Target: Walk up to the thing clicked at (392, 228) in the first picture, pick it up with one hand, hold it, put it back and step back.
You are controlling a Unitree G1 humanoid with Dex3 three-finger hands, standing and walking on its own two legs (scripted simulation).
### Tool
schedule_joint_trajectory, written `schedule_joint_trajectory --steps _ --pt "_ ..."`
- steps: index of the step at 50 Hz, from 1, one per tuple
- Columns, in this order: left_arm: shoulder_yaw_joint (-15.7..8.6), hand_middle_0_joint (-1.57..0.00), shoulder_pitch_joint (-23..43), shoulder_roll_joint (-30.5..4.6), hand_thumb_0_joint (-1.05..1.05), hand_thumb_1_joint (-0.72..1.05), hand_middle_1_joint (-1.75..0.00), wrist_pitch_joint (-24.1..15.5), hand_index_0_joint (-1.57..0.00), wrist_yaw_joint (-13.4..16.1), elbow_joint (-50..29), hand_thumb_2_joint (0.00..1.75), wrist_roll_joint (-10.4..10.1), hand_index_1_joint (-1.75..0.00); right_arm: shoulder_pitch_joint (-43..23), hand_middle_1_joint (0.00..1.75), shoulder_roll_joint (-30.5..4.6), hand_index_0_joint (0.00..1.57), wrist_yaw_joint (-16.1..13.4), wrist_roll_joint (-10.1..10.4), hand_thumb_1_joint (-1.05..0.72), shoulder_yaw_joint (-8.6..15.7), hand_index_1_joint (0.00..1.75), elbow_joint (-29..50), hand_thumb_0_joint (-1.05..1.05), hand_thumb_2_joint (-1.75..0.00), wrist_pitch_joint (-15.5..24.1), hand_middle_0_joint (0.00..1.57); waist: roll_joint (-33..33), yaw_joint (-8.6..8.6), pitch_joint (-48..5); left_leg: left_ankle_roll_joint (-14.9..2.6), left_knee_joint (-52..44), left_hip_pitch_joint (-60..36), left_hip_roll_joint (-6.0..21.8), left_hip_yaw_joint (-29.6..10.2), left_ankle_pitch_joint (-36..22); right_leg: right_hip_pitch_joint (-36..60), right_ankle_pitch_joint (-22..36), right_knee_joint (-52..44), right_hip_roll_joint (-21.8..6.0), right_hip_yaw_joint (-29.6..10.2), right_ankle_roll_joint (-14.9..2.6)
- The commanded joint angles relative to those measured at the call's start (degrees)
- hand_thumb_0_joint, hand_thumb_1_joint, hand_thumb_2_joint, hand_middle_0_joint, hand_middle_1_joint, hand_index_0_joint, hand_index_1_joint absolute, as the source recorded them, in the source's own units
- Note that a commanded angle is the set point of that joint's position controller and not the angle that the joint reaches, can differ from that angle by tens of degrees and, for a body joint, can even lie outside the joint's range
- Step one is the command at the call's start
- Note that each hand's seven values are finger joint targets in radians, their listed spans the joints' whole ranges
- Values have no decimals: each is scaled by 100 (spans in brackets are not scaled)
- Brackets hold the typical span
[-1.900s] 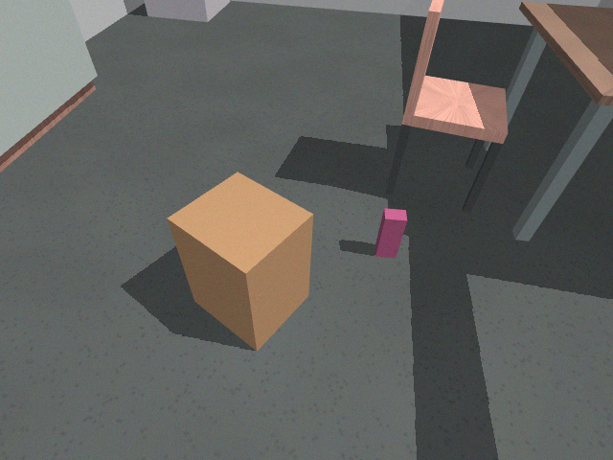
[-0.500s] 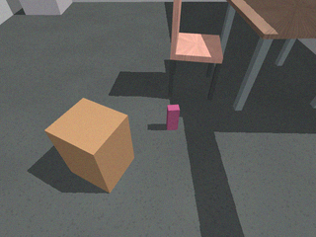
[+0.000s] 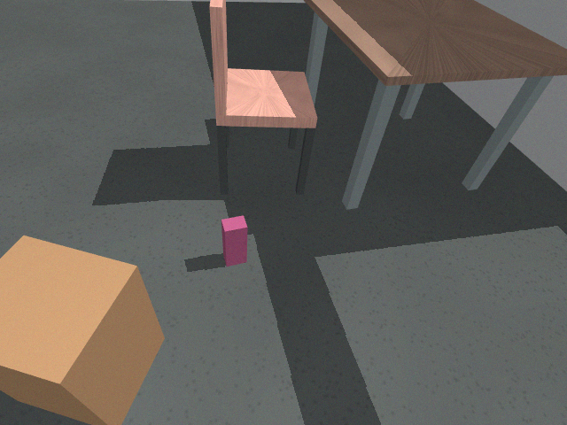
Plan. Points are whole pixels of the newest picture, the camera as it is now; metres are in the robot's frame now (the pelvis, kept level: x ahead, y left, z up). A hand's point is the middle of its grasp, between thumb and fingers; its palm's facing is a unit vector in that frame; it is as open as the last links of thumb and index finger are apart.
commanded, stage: walk up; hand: left
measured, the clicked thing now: (234, 242) +0.93 +0.08 -0.64
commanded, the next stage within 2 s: none
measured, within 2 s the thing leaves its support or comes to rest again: neither
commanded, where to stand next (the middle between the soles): +0.53 -0.05 m, yaw -7 degrees
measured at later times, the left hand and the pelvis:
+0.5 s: hand (131, 342) +0.30 +0.22 -0.11, palm faces -0.12 -0.91 -0.39, open 7.4 cm; pelvis +0.21 -0.04 +0.01, yaw -6 degrees
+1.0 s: hand (148, 247) +0.51 +0.23 -0.12, palm faces -0.19 -0.90 -0.40, open 7.4 cm; pelvis +0.40 -0.03 +0.01, yaw -7 degrees
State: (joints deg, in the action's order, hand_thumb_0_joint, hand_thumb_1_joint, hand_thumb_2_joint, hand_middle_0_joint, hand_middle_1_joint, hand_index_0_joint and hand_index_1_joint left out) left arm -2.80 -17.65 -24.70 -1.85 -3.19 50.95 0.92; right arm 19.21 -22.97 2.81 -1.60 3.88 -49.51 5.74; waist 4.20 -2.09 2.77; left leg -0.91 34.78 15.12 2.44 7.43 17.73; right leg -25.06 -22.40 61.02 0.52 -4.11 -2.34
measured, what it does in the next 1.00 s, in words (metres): walks ahead: right foot, then left foot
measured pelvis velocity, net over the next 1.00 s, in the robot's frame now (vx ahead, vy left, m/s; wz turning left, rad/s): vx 0.40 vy -0.03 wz -0.13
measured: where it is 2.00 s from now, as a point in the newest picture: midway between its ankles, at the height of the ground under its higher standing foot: (263, 353)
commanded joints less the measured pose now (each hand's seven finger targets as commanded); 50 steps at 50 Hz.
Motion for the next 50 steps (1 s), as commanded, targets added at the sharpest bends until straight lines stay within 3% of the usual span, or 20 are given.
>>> schedule_joint_trajectory --steps 1,3,7,10,11,12,13,15,18,23,27,29,31,32,33,34,37,39,43,50 --pt "-344 -20 225 -1044 0 90 -30 -223 -20 -45 -600 90 -78 -30 171 30 -1648 20 -151 36 -90 404 30 420 0 -90 170 20 -1334 2 239 -1210 -1909 -1020 1607 -1519 -1348 -1138 188 -783 -512 -23 208" --pt "-298 -20 576 -901 0 90 -30 -198 -20 -124 -763 90 -73 -30 228 30 -1684 20 -157 28 -90 401 30 438 0 -90 144 20 -1406 -60 187 -1151 -1704 -1073 1414 -924 -2130 -836 353 -1455 -491 296 163" --pt "-345 -20 622 -844 0 90 -30 -166 -20 -181 -693 90 -64 -30 56 30 -1739 20 -135 57 -90 409 30 563 0 -90 37 20 -1328 55 -43 -844 -1384 -477 1223 -525 -1437 523 1171 -2418 -181 817 28" --pt "-529 -20 -455 -1193 0 90 -30 -211 -20 -67 -336 90 -51 -30 16 30 -1410 20 -134 87 -90 261 30 654 0 -90 -50 20 -145 721 -646 -528 756 389 788 -6 -1630 2704 1257 -2977 90 846 -131" --pt "-703 -20 -1001 -1621 0 90 -30 -241 -20 12 -301 90 -18 -30 269 30 -1090 20 -135 105 -90 139 30 729 0 -90 -49 20 905 985 -960 -324 2366 1378 341 98 -753 3606 24 -3503 -605 -500 -419" --pt "-742 -20 -991 -2075 0 90 -30 -294 -20 81 -504 90 -75 -30 457 30 -986 20 -132 176 -90 65 30 794 0 -90 -82 20 1471 832 -1067 -101 3326 2359 -230 -276 1106 3671 -489 -4525 -2285 -3584 -1113" --pt "-698 -20 -552 -2052 0 90 -30 -279 -20 84 -612 90 -158 -30 155 30 -1577 20 -199 121 -90 238 30 677 0 -90 -148 20 560 768 -679 -89 3759 2256 198 -869 1212 2880 -705 -4523 -2465 -3761 -1541" --pt "-593 -20 -21 -1694 0 90 -30 -271 -20 154 -686 90 -238 -30 188 30 -1462 20 -189 180 -90 223 30 462 0 -90 -198 20 119 480 -3 -136 3500 2166 497 -1057 512 1991 -15 -4432 -1844 -2254 -1284" --pt "-469 -20 163 -1395 0 90 -30 -359 -20 144 -735 90 -166 -30 679 30 -1351 20 -73 88 -90 229 30 222 0 -90 -252 20 488 171 145 -77 2729 1470 486 -851 33 1121 780 -4398 -1193 -1086 -944" --pt "-505 -20 -96 -1488 0 90 -30 -453 -20 149 -836 90 -92 -30 -65 30 -1196 20 61 2 -90 254 30 489 0 -90 -238 20 521 399 170 113 1257 1549 523 -632 -96 1119 571 -4479 -1309 -904 -1162" --pt "-465 -20 -171 -1546 0 90 -30 -451 -20 141 -863 90 -74 -30 -466 30 -1135 20 110 7 -90 287 30 615 0 -90 -123 20 385 438 153 42 438 929 317 -466 -407 887 636 -4238 -1337 -827 -1047" --pt "-428 -20 102 -1586 0 90 -30 -435 -20 153 -913 90 -77 -30 -226 30 -1135 20 119 8 -90 329 30 557 0 -90 -77 20 296 125 17 -58 -9 38 211 -371 -598 459 541 -3908 -1352 -698 -902" --pt "-250 -20 -37 -1164 0 90 -30 -418 -20 168 -918 90 -46 -30 669 30 -1459 20 31 -21 -90 485 30 256 0 -90 -8 20 -754 -369 -497 -225 -428 -1635 -10 -468 -215 -203 1233 -2164 -818 -189 -545" --pt "-110 -20 -310 -696 0 90 -30 -431 -20 169 -936 90 -92 -30 1164 30 -1889 20 -27 -84 -90 619 30 248 0 -90 29 20 -2098 -528 -774 -572 -1275 -2153 1166 -2253 889 -804 841 -283 -150 330 -178" --pt "-156 -20 -482 -879 0 90 -30 -389 -20 234 -861 90 -142 -30 1012 30 -2113 20 -57 17 -90 624 30 461 0 -90 37 20 -1940 -366 -567 -1082 -2209 -2164 2303 -4430 1399 -1693 -708 389 415 278 -34" --pt "-242 -20 -282 -1391 0 90 -30 -352 -20 312 -728 90 -81 -30 712 30 -2131 20 -46 182 -90 634 30 490 0 -90 -8 20 -1179 -271 -303 -1455 -2112 -1471 2459 -4432 1494 -1600 -747 903 -9 -202 -91" --pt "-268 -20 -574 -1324 0 90 -30 -313 -20 225 -391 90 -142 -30 30 30 -1562 20 -97 176 -90 410 30 640 0 -90 -9 20 -1064 135 210 -1020 -2029 -664 1537 -2337 470 -1125 150 287 -486 -182 -77" --pt "-270 -20 -692 -1184 0 90 -30 -290 -20 149 -305 90 -120 -30 45 30 -1498 20 -96 153 -90 358 30 621 0 -90 8 20 -1344 154 36 -1030 -1918 -575 1289 -1708 -483 -718 361 -244 -508 123 71" --pt "-282 -20 -114 -1039 0 90 -30 -250 -20 71 -510 90 -41 -30 229 30 -1570 20 -83 125 -90 366 30 673 0 -90 -14 20 -1389 -5 177 -1261 -1980 -618 1303 -1459 -813 -733 471 -1228 -596 482 211" --pt "-293 -20 -221 -775 0 90 -30 -330 -20 203 -341 90 -35 -30 -113 30 -1370 20 -116 166 -90 219 30 803 0 -90 -227 20 -887 358 -93 -848 -460 224 905 -790 -2110 1318 1680 -2920 -23 951 100"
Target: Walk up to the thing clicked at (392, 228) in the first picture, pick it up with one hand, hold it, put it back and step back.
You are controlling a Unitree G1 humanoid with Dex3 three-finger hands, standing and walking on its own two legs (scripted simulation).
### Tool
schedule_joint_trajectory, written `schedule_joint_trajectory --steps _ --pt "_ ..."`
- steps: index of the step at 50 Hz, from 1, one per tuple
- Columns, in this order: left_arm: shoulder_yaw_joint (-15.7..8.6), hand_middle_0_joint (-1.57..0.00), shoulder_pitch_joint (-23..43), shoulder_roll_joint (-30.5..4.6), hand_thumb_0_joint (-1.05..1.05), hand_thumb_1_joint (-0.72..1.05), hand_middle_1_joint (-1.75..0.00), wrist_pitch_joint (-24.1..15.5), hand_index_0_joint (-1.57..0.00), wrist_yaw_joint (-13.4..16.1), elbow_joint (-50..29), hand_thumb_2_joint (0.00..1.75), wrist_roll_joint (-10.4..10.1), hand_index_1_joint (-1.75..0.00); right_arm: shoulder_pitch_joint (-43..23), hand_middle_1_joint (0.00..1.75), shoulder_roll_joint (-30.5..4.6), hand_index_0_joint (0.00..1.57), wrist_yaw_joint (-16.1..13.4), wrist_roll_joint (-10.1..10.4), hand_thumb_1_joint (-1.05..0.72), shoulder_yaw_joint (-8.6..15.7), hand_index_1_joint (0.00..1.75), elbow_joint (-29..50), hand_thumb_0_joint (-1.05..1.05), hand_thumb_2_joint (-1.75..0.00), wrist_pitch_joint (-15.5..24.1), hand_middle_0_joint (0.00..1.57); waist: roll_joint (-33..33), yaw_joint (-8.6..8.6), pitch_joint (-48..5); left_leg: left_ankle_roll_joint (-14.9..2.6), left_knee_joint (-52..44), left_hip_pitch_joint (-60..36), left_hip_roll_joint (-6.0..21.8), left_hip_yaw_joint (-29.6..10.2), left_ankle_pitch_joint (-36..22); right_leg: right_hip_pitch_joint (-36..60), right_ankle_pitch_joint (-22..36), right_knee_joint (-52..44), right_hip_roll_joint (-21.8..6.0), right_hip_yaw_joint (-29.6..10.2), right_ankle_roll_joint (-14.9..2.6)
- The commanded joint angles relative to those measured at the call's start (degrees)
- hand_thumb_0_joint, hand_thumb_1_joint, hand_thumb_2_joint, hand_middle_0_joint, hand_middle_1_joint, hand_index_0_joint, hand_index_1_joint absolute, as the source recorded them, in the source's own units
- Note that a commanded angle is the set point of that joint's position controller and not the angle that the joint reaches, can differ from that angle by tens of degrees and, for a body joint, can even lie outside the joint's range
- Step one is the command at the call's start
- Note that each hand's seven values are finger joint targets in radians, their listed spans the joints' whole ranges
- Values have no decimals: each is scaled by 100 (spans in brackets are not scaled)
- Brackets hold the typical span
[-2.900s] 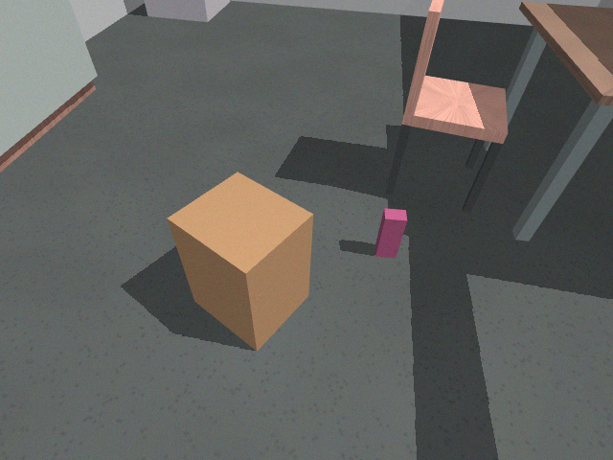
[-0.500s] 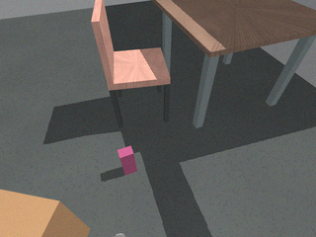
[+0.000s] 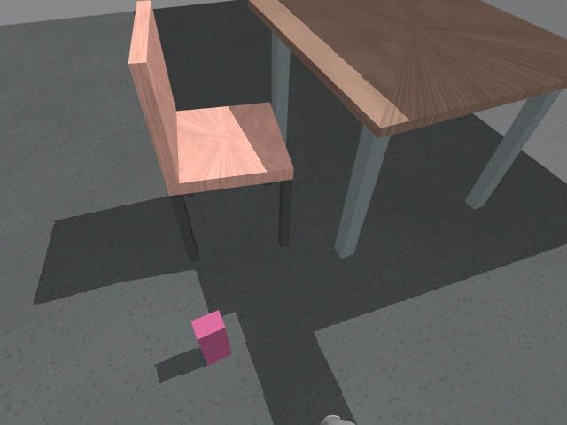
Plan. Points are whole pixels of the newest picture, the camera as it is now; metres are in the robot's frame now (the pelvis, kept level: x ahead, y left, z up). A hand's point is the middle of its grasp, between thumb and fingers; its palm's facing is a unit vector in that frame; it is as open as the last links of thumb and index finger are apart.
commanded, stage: walk up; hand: left
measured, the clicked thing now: (212, 339) +0.52 +0.18 -0.65
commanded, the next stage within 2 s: stand in 1.68 s
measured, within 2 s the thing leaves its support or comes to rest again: neither
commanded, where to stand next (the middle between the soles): +0.13 +0.00 m, yaw +1 degrees
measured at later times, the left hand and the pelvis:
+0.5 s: hand out of the picture +0.16 +0.27 -0.16, palm faces +0.01 -0.93 -0.36, open 7.4 cm; pelvis +0.09 +0.01 -0.01, yaw +1 degrees
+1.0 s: hand out of the picture +0.18 +0.27 -0.14, palm faces +0.03 -0.94 -0.35, open 7.4 cm; pelvis +0.11 +0.01 +0.01, yaw +2 degrees
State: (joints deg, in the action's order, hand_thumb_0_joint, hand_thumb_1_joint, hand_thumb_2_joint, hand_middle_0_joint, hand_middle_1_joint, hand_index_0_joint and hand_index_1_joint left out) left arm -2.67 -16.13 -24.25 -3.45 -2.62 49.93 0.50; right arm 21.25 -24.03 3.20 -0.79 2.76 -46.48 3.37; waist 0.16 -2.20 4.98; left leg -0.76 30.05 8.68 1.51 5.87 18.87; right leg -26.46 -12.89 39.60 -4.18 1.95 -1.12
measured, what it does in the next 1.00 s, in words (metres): walks ahead: right foot, then left foot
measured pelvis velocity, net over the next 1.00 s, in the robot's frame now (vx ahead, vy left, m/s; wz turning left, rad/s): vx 0.11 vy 0.01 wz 0.03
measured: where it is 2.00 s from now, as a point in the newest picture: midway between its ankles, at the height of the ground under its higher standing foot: outside the picture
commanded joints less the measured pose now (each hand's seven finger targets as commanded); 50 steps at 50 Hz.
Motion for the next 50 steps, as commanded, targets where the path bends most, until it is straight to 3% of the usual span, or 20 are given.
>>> schedule_joint_trajectory --steps 1,2,3,4,5,6,9,14,16,18,19,20,21,22,24,26,29,34,39,50 --pt "-358 -20 -587 -970 0 90 -30 -197 -20 203 -164 90 30 -30 -293 30 -1046 20 -175 116 -90 236 30 517 0 -90 -3 20 -150 498 -572 -655 619 1063 776 -496 -2074 2078 748 -965 454 173 -118" --pt "-441 -20 -769 -1267 0 90 -30 -224 -20 258 -190 90 71 -30 -170 30 -793 20 -195 151 -90 139 30 538 0 -90 0 20 585 634 -832 -433 1609 1506 424 -202 -1335 2614 562 -1337 -120 -577 -354" --pt "-576 -20 -1006 -1738 0 90 -30 -267 -20 275 -313 90 58 -30 179 30 -551 20 -169 131 -90 44 30 598 0 -90 -16 20 1547 616 -1081 -207 2849 2310 -140 -231 1109 3071 -25 -1978 -1637 -2899 -850" --pt "-580 -20 -787 -1939 0 90 -30 -228 -20 263 -327 90 -32 -30 189 30 -1146 20 -240 79 -90 247 30 405 0 -90 -129 20 1061 577 -889 -220 3463 2496 -100 -670 1682 2592 -835 -2187 -2080 -3680 -1469" --pt "-553 -20 -602 -1845 0 90 -30 -200 -20 275 -412 90 -65 -30 115 30 -1317 20 -285 67 -90 295 30 283 0 -90 -169 20 740 548 -597 -196 3645 2609 49 -938 1653 2231 -1120 -2224 -2038 -3544 -1613" --pt "-497 -20 -488 -1699 0 90 -30 -196 -20 288 -439 90 -64 -30 -55 30 -1291 20 -274 100 -90 287 30 242 0 -90 -158 20 595 549 -346 -194 3645 2731 158 -1075 1390 2003 -921 -2252 -1817 -3054 -1562" --pt "-395 -20 -100 -1431 0 90 -30 -201 -20 309 -473 90 -20 -30 258 30 -1147 20 -222 58 -90 270 30 -82 0 -90 -158 20 874 283 -296 -70 2930 2283 278 -885 585 1526 126 -2046 -1156 -1687 -1152" --pt "-288 -20 239 -1248 0 90 -30 -115 -20 327 -448 90 33 -30 -58 30 -804 20 -231 41 -90 191 30 -333 0 -90 -180 20 1121 281 -553 85 1290 1026 143 -420 89 794 1593 -1454 -919 -792 -1039" --pt "-245 -20 508 -1253 0 90 -30 -28 -20 319 -429 90 -28 -30 -94 30 -808 20 -272 59 -90 200 30 -456 0 -90 -171 20 862 166 -644 51 838 413 31 -248 -555 413 1249 -1124 -895 -731 -924" --pt "-146 -20 593 -1058 0 90 -30 69 -20 315 -350 90 -81 -30 -265 30 -924 20 -308 19 -90 234 30 -511 0 -90 -125 20 546 101 -591 -58 298 83 50 -412 -932 24 377 -832 -701 -686 -610" --pt "-75 -20 565 -921 0 90 -30 104 -20 306 -344 90 -86 -30 -399 30 -1152 20 -325 -12 -90 266 30 -466 0 -90 -97 20 166 122 -619 -210 -45 46 529 -1058 -957 -174 -122 -646 -495 -617 -399" --pt "-14 -20 484 -700 0 90 -30 149 -20 299 -298 90 -124 -30 -641 30 -1326 20 -340 -45 -90 257 30 -393 0 -90 -47 20 -324 276 -616 -456 -669 341 1248 -2187 -642 -101 -807 -243 -90 -483 -140" --pt "-59 -20 342 -833 0 90 -30 200 -20 324 -51 90 -171 -30 -1025 30 -1553 20 -329 49 -90 235 30 -388 0 -90 -44 20 -776 411 -553 -893 -881 1107 1612 -2571 -155 723 -1316 2 247 -153 -68" --pt "-84 -20 305 -921 0 90 -30 192 -20 340 169 90 -107 -30 -1330 30 -1423 20 -310 47 -90 185 30 -431 0 -90 -72 20 -624 480 -482 -853 -750 1493 1450 -2311 -139 1236 -1220 -195 179 -225 -91" --pt "-77 -20 414 -940 0 90 -30 154 -20 301 354 90 -81 -30 -1500 30 -1123 20 -305 68 -90 47 30 -559 0 -90 -110 20 -549 461 -450 -381 -517 1429 896 -1552 -40 1324 -601 -818 -36 -439 -147" --pt "-59 -20 650 -1067 0 90 -30 119 -20 287 478 90 -83 -30 -1477 30 -1043 20 -294 109 -90 -25 30 -724 0 -90 -124 20 -573 337 -255 -182 -462 1255 622 -1315 76 1033 -484 -1256 -278 -806 -242" --pt "9 -20 892 -978 0 90 -30 126 -20 277 687 90 -98 -30 -1603 30 -1073 20 -285 93 -90 -44 30 -934 0 -90 -125 20 -508 282 -377 -224 -677 835 726 -1425 47 1019 -384 -1386 -172 -594 -155" --pt "36 -20 1042 -917 0 90 -30 98 -20 274 1000 90 -117 -30 -1795 30 -1013 20 -300 139 -90 -110 30 -1195 0 -90 -91 20 -331 303 -803 -182 -660 323 733 -1224 -1306 1586 600 -1607 -269 -510 -61" --pt "58 -20 1274 -866 0 90 -30 116 -20 277 1210 90 -112 -30 -1990 30 -940 20 -316 148 -90 -103 30 -1399 0 -90 -131 20 -39 251 -872 -131 -779 -28 690 -1069 -1729 1705 964 -1919 -365 -493 -4" --pt "50 -20 1546 -808 0 90 -30 161 -20 258 1433 90 -57 -30 -2202 30 -859 20 -292 113 -90 -107 30 -1700 0 -90 -178 20 108 245 -726 -21 -1274 -161 645 -1023 -1246 1787 497 -2447 -416 -513 62"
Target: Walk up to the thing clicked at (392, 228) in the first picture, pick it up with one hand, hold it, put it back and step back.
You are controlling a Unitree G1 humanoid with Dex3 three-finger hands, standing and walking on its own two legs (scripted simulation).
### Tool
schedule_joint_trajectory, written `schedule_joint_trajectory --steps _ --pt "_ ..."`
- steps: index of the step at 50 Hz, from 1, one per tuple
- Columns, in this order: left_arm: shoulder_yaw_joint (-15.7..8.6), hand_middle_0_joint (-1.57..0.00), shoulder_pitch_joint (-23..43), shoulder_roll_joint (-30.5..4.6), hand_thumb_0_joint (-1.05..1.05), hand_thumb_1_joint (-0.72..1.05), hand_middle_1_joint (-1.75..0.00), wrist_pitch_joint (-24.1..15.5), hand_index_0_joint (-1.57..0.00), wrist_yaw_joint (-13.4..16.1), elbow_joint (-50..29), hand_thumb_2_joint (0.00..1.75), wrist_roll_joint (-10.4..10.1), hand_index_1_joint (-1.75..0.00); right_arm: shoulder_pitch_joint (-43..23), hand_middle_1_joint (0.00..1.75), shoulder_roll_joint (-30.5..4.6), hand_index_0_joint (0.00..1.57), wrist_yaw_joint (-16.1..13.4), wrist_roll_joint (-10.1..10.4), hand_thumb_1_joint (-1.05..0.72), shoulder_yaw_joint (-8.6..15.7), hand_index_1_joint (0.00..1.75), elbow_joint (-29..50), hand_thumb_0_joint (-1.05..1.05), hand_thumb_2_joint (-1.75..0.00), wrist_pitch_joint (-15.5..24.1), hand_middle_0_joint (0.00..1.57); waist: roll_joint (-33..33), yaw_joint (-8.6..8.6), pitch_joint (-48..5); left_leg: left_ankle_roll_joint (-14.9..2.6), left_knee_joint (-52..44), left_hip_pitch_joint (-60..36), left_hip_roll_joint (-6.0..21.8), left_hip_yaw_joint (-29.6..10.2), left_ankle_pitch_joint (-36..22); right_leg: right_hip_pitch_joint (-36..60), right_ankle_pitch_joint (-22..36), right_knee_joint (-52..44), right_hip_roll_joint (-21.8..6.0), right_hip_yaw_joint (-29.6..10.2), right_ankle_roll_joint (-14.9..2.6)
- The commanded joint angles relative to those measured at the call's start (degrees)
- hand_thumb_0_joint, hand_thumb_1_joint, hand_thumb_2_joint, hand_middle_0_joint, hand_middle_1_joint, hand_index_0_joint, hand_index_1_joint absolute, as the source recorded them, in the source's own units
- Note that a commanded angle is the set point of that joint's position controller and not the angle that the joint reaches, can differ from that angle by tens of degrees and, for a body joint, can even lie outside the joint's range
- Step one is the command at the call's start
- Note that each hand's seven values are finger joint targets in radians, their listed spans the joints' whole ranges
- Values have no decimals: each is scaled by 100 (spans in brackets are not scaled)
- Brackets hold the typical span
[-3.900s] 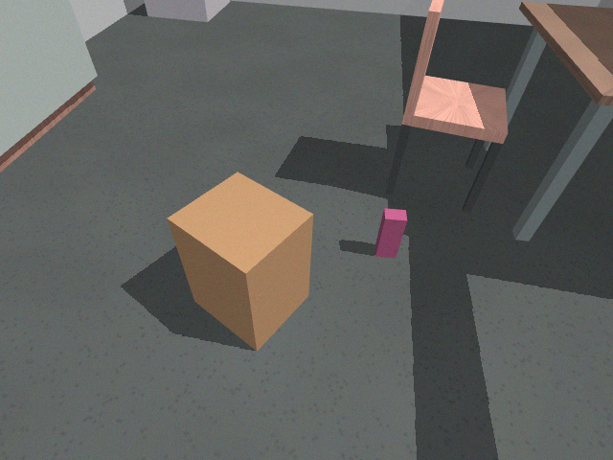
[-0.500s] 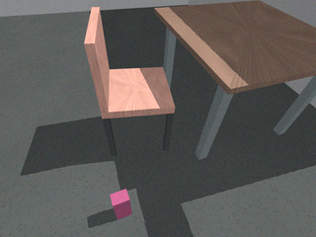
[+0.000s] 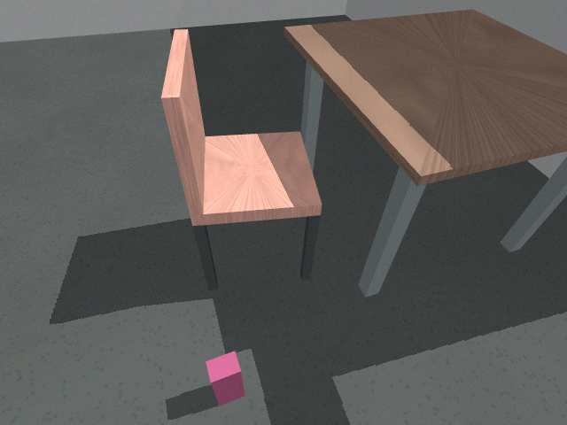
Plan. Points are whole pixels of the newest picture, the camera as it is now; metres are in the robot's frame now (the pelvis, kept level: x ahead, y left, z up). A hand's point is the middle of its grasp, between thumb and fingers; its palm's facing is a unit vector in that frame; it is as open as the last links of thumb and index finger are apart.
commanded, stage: walk up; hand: left
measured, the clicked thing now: (226, 379) +0.41 +0.15 -0.67
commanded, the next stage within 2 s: stand in 0.68 s
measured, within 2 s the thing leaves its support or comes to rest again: neither
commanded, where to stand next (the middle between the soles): +0.02 -0.01 m, yaw -1 degrees
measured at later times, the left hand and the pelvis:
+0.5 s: hand out of the picture +0.09 +0.25 -0.15, palm faces -0.01 -0.95 -0.32, open 7.4 cm; pelvis +0.01 +0.00 +0.00, yaw +0 degrees
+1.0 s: hand out of the picture +0.09 +0.25 -0.15, palm faces -0.02 -0.94 -0.34, open 7.4 cm; pelvis +0.02 +0.00 +0.00, yaw +0 degrees
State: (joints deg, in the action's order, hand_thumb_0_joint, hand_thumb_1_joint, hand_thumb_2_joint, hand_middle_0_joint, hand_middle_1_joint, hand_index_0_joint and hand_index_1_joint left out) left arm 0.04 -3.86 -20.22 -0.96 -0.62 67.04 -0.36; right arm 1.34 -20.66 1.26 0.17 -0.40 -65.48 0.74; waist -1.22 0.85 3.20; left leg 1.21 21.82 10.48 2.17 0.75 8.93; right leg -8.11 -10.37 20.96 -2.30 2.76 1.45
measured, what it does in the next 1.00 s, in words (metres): stands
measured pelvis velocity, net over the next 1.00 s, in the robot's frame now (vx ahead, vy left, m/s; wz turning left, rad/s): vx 0.02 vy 0.00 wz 0.00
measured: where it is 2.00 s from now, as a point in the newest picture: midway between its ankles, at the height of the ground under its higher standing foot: outside the picture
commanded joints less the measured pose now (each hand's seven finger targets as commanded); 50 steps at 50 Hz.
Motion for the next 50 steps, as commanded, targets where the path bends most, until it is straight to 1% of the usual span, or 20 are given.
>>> schedule_joint_trajectory --steps 1,3,8,11,14,15,19,21,26,27,33,34,36,37,38,39,41,42,45,50 --pt "-232 -20 310 -1205 0 90 -30 -84 -20 56 -283 90 36 -30 -212 30 -1228 20 -98 5 -90 219 30 191 0 -90 96 20 171 -56 -632 -222 -477 -324 599 -501 -312 80 374 -558 -600 -556 -200" --pt "-232 -20 294 -1200 0 90 -30 -73 -20 54 -257 90 35 -30 -254 30 -1201 20 -99 2 -90 213 30 187 0 -90 101 20 123 -39 -529 -203 -568 -226 571 -523 -202 95 328 -565 -582 -539 -179" --pt "-256 -20 271 -1194 0 90 -30 -64 -20 58 -257 90 45 -30 -200 30 -1201 20 -108 -3 -90 222 30 154 0 -90 107 20 155 -36 -614 -205 -582 -305 602 -517 -410 175 423 -577 -573 -517 -180" --pt "-273 -20 306 -1183 0 90 -30 -50 -20 60 -271 90 56 -30 -144 30 -1200 20 -116 -22 -90 229 30 149 0 -90 111 20 104 -68 -601 -207 -630 -186 601 -513 -350 290 473 -559 -585 -495 -173" --pt "-278 -20 248 -1160 0 90 -30 -46 -20 63 -267 90 44 -30 -122 30 -1177 20 -120 -13 -90 231 30 156 0 -90 108 20 136 -43 -525 -208 -641 -211 591 -517 -358 213 401 -574 -577 -500 -168" --pt "-279 -20 319 -1169 0 90 -30 -44 -20 59 -276 90 54 -30 -77 30 -1187 20 -122 -23 -90 234 30 143 0 -90 108 20 124 -81 -500 -209 -652 -132 566 -520 -265 245 407 -580 -583 -506 -171" --pt "-283 -20 222 -1141 0 90 -30 -28 -20 57 -286 90 44 -30 -70 30 -1192 20 -127 -31 -90 239 30 148 0 -90 113 20 14 -51 -506 -214 -728 -143 605 -567 -105 205 315 -526 -553 -492 -177" --pt "-289 -20 274 -1149 0 90 -30 -30 -20 53 -281 90 50 -30 -19 30 -1185 20 -125 -30 -90 232 30 146 0 -90 108 20 77 -81 -473 -207 -731 -76 573 -582 -25 216 339 -539 -552 -509 -170" --pt "-289 -20 224 -1138 0 90 -30 -38 -20 57 -285 90 71 -30 -49 30 -1185 20 -127 -26 -90 243 30 183 0 -90 105 20 106 -83 -470 -220 -647 -170 559 -542 -202 147 360 -586 -559 -491 -172" --pt "-298 -20 214 -1143 0 90 -30 -38 -20 62 -279 90 69 -30 -4 30 -1179 20 -130 -26 -90 249 30 157 0 -90 105 20 144 -90 -560 -223 -624 -232 580 -536 -304 196 372 -574 -562 -496 -174" --pt "-305 -20 262 -1142 0 90 -30 -47 -20 64 -322 90 59 -30 51 30 -1160 20 -124 -21 -90 239 30 177 0 -90 90 20 153 -105 -539 -204 -613 -231 550 -515 -365 211 473 -564 -588 -506 -161" --pt "-283 -20 140 -1189 0 90 -30 -54 -20 73 -327 90 108 -30 32 30 -1139 20 -130 -93 -90 245 30 231 0 -90 84 20 147 -100 -592 -164 -627 -339 588 -528 -337 148 236 -590 -594 -489 -160" --pt "-264 -20 173 -1152 0 90 -30 -64 -20 71 -345 90 116 -30 56 30 -1167 20 -135 -102 -90 256 30 233 0 -90 81 20 150 -119 -488 -157 -626 -249 556 -515 -190 95 142 -653 -600 -510 -154" --pt "-267 -20 155 -1150 0 90 -30 -64 -20 75 -352 90 116 -30 34 30 -1190 20 -133 -88 -90 264 30 238 0 -90 72 20 114 -108 -462 -175 -618 -241 562 -531 -132 97 149 -659 -604 -509 -159" --pt "-267 -20 152 -1188 0 90 -30 -70 -20 75 -370 90 117 -30 38 30 -1163 20 -129 -100 -90 259 30 253 0 -90 83 20 151 -120 -486 -163 -628 -258 575 -529 -241 116 223 -622 -612 -500 -157" --pt "-258 -20 128 -1160 0 90 -30 -72 -20 75 -369 90 106 -30 49 30 -1162 20 -125 -80 -90 254 30 256 0 -90 82 20 125 -119 -422 -153 -651 -231 557 -546 -212 81 153 -635 -590 -482 -146" --pt "-258 -20 81 -1188 0 90 -30 -91 -20 80 -387 90 107 -30 35 30 -1154 20 -120 -83 -90 256 30 273 0 -90 85 20 171 -97 -478 -178 -590 -350 585 -533 -409 71 264 -639 -608 -497 -144" --pt "-262 -20 110 -1192 0 90 -30 -87 -20 83 -400 90 106 -30 75 30 -1143 20 -124 -84 -90 259 30 281 0 -90 85 20 159 -129 -464 -167 -580 -304 558 -508 -424 94 315 -649 -616 -501 -153" --pt "-269 -20 55 -1195 0 90 -30 -81 -20 75 -421 90 103 -30 78 30 -1155 20 -130 -83 -90 249 30 285 0 -90 100 20 88 -103 -487 -155 -596 -320 572 -512 -486 187 451 -602 -623 -504 -169" --pt "-256 -20 2 -1168 0 90 -30 -67 -20 73 -435 90 109 -30 74 30 -1200 20 -141 -72 -90 250 30 305 0 -90 92 20 97 -87 -480 -155 -608 -365 579 -509 -499 144 400 -593 -611 -478 -171"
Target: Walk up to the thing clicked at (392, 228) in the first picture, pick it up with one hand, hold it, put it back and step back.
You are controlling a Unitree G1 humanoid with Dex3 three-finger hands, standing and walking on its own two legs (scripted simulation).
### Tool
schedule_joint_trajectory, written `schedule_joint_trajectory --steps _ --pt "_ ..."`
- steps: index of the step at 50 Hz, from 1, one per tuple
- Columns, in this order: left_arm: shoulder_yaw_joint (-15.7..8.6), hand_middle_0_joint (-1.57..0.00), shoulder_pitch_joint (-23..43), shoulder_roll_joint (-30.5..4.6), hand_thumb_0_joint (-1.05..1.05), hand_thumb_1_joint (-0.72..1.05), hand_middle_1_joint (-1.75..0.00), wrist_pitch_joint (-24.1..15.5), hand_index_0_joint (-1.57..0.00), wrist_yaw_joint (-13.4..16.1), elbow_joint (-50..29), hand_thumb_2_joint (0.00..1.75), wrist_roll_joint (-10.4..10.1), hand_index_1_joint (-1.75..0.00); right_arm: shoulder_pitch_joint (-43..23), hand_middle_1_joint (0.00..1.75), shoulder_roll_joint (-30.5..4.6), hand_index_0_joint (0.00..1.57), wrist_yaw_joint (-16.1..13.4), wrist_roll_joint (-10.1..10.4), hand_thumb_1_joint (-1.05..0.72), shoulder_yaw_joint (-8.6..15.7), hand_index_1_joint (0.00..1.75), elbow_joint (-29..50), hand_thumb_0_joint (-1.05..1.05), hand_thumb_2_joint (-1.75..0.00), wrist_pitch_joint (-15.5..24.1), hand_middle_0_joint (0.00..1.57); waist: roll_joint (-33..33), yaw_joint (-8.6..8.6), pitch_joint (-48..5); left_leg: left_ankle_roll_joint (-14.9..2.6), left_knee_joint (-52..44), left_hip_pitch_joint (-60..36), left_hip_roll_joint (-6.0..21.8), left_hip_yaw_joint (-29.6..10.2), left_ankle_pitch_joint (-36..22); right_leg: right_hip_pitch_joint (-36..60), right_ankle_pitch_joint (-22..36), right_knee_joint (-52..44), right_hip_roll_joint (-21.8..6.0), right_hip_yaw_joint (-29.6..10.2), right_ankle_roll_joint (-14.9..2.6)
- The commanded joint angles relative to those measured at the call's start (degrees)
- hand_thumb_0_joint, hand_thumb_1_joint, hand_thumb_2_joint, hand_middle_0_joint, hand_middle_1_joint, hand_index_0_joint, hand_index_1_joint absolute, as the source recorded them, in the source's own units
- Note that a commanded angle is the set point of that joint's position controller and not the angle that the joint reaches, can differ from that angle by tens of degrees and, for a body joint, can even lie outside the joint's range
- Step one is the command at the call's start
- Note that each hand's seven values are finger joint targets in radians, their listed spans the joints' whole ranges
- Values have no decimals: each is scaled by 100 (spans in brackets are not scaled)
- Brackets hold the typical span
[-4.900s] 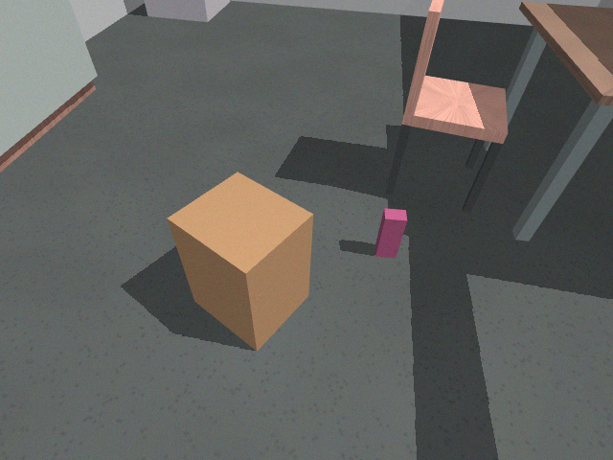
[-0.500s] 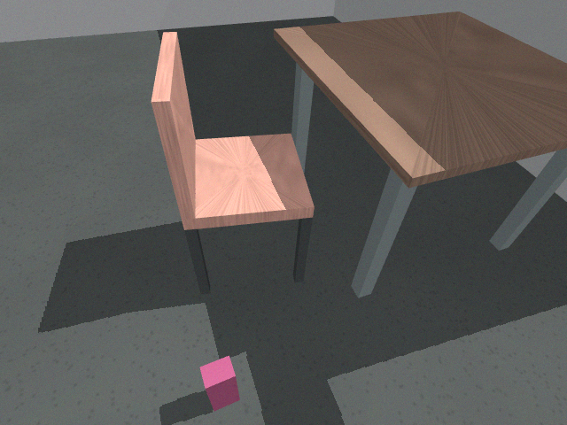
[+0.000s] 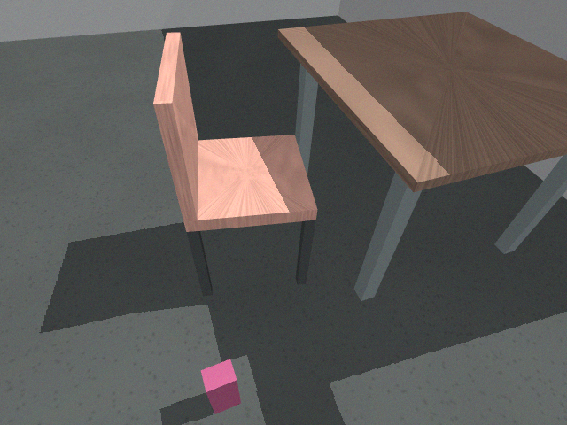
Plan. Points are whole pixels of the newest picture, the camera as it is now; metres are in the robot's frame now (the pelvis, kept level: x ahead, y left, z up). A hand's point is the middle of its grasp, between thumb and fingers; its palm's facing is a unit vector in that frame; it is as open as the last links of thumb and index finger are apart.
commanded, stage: stand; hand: left
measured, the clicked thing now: (222, 388) +0.39 +0.15 -0.67
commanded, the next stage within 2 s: go down in 1.88 s
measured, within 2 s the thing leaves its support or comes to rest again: neither
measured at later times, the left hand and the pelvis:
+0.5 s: hand out of the picture +0.10 +0.25 -0.15, palm faces -0.03 -0.94 -0.34, open 7.4 cm; pelvis +0.01 +0.00 +0.00, yaw +0 degrees
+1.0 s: hand out of the picture +0.08 +0.25 -0.16, palm faces -0.03 -0.94 -0.35, open 7.4 cm; pelvis +0.01 +0.00 +0.00, yaw +0 degrees
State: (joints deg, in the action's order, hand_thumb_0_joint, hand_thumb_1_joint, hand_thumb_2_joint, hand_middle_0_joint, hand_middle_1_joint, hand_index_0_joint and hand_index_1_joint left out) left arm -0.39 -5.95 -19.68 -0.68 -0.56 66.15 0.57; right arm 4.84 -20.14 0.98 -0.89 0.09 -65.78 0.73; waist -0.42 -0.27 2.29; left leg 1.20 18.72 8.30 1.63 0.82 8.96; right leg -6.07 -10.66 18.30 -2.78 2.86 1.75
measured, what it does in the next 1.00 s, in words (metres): stands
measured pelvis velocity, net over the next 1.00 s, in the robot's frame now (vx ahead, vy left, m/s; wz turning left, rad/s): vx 0.01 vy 0.00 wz -0.01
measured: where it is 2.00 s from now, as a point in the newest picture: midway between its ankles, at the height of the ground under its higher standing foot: outside the picture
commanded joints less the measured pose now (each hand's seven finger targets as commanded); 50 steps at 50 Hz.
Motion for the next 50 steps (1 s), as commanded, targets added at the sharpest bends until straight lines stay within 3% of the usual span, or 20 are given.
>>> schedule_joint_trajectory --steps 1,7,16,20,24,50 --pt "-208 -20 213 -1247 0 90 -30 -99 -20 75 -351 90 13 -30 -286 30 -1218 20 -105 35 -90 195 30 343 0 -90 93 20 46 21 -379 -145 -298 -140 639 -543 -552 -41 400 -314 -546 -461 -192" --pt "-196 -20 189 -1239 0 90 -30 -107 -20 87 -397 90 -2 -30 -255 30 -1234 20 -113 39 -90 197 30 339 0 -90 103 20 55 15 -544 -163 -176 -322 668 -483 -1117 79 929 -243 -579 -457 -194" --pt "-202 -20 166 -1256 0 90 -30 -107 -20 108 -431 90 4 -30 -274 30 -1250 20 -132 30 -90 212 30 363 0 -90 90 20 71 35 -591 -177 -120 -399 688 -425 -1393 209 1288 -243 -608 -445 -185" --pt "-215 -20 182 -1252 0 90 -30 -80 -20 107 -421 90 10 -30 -265 30 -1251 20 -140 30 -90 200 30 366 0 -90 87 20 11 50 -434 -154 -233 -245 663 -432 -1085 236 964 -280 -591 -442 -180" --pt "-201 -20 171 -1255 0 90 -30 -92 -20 108 -440 90 10 -30 -293 30 -1201 20 -133 45 -90 197 30 388 0 -90 90 20 82 35 -482 -157 -213 -401 674 -428 -1260 161 1105 -283 -579 -419 -187" --pt "-203 -20 94 -1260 0 90 -30 -93 -20 97 -475 90 14 -30 -152 30 -1240 20 -123 37 -90 210 30 391 0 -90 78 20 53 30 -326 -179 -287 -252 643 -427 -705 88 696 -394 -577 -484 -207"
